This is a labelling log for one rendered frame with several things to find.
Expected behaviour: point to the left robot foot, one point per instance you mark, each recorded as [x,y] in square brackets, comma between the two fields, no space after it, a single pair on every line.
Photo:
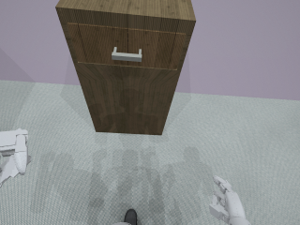
[131,217]

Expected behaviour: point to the robot right hand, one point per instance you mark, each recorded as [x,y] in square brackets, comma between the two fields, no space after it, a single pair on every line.
[230,205]

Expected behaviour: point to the robot left hand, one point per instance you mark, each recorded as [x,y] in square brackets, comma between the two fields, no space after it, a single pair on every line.
[13,144]

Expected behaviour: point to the handle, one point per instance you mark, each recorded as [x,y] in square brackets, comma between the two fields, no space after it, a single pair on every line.
[123,56]

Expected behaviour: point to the drawer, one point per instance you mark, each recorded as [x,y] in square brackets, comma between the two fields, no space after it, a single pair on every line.
[95,44]

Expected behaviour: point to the cabinet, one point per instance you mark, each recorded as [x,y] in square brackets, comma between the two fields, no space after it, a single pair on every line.
[128,99]

